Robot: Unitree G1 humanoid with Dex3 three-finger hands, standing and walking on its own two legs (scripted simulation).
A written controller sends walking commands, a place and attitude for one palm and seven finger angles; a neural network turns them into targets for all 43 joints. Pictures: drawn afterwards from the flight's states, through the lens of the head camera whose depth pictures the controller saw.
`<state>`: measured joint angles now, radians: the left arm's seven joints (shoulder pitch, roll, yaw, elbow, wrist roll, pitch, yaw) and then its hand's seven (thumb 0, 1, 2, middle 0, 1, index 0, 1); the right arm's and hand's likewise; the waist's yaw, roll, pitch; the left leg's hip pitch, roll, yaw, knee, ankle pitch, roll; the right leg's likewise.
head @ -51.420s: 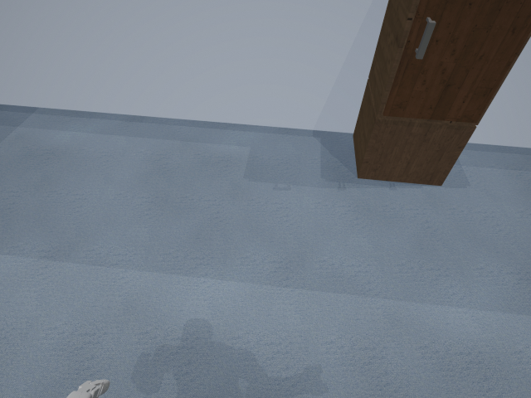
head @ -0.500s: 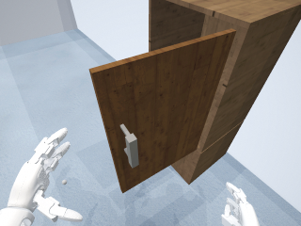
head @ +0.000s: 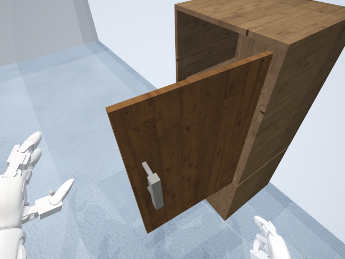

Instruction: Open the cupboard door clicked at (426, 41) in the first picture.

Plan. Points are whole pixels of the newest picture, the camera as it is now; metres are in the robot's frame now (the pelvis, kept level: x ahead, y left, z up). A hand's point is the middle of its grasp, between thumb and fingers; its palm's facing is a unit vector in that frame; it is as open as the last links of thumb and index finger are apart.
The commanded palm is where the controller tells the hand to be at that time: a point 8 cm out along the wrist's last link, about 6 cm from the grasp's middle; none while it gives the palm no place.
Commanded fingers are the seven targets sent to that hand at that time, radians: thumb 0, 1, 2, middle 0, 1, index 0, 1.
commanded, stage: draw the hand back to the body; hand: left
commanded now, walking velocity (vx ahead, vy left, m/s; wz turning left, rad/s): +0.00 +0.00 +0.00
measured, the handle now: (152, 185) +0.29 +0.10 +0.01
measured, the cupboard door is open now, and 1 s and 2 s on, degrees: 85 85 85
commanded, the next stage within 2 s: step back with the hand held close in 0.52 s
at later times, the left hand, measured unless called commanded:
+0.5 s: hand (51, 191) +0.18 +0.24 +0.16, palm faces +0.44 -0.80 -0.41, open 7.5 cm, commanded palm +0.13 +0.28 +0.17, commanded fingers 0.00 0.90 0.90 -0.20 -0.30 -0.20 -0.30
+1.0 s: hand (43, 202) +0.16 +0.25 +0.15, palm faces +0.32 -0.80 -0.51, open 7.4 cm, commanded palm +0.10 +0.29 +0.18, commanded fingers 0.00 0.90 0.90 -0.20 -0.30 -0.20 -0.30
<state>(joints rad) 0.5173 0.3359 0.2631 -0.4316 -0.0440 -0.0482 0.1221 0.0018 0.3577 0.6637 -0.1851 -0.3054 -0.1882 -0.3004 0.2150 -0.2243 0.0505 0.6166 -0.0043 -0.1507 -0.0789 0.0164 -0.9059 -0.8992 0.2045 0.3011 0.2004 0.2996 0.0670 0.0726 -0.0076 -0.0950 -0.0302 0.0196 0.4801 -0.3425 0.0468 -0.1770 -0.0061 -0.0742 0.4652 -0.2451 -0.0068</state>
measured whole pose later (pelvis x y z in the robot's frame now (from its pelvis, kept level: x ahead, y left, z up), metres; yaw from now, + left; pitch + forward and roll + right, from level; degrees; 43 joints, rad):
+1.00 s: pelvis -0.04 +0.00 +0.00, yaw -2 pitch +0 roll +0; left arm 0.57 0.42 0.38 -0.48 -0.03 -0.15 0.12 0.02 0.89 0.90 -0.21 -0.31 -0.21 -0.30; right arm 0.18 -0.24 -0.01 0.59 0.00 -0.03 -0.09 0.02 -0.91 -0.90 0.20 0.30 0.20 0.30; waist 0.00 0.01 0.03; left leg -0.22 -0.03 0.05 0.48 -0.27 0.05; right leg -0.30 0.00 -0.05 0.44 -0.15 -0.01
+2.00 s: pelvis -0.21 -0.05 +0.00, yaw -4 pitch +5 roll +1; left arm 0.68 0.52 0.51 -0.62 -0.06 -0.20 0.12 0.01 0.89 0.90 -0.22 -0.31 -0.22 -0.30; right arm 0.13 -0.22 0.03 0.59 0.01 -0.05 -0.08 0.01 -0.91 -0.90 0.20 0.30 0.20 0.30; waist 0.01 -0.06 -0.01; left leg -0.46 -0.03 0.07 0.68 -0.27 0.00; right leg -0.18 0.04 0.02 0.43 -0.32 -0.04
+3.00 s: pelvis -0.30 -0.02 -0.01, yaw +3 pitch +1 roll +0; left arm 0.25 0.25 0.13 0.33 0.03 0.06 0.03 0.01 0.91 0.90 -0.19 -0.30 -0.19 -0.30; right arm 0.20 -0.24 0.00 0.77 -0.05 -0.05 -0.02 0.01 -0.91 -0.90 0.20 0.30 0.20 0.30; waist -0.05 0.03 -0.01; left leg -0.30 -0.03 0.00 0.56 -0.27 0.05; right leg -0.50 0.00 0.04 1.07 -0.51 0.02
